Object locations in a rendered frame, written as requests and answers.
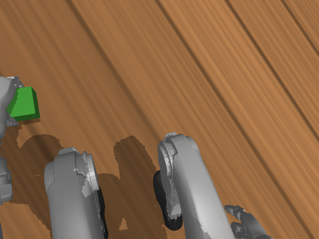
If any small box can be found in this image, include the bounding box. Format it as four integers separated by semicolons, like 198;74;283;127
6;87;40;121

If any left robot hand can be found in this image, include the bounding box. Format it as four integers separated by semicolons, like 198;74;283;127
0;76;24;127

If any right robot foot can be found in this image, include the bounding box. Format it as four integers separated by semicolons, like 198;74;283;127
153;171;183;231

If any left robot arm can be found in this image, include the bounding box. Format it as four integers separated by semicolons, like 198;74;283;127
0;107;13;239

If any left robot foot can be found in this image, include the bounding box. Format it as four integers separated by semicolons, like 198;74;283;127
97;186;108;239

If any right robot hand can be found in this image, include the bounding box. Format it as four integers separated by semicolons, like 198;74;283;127
224;205;267;239

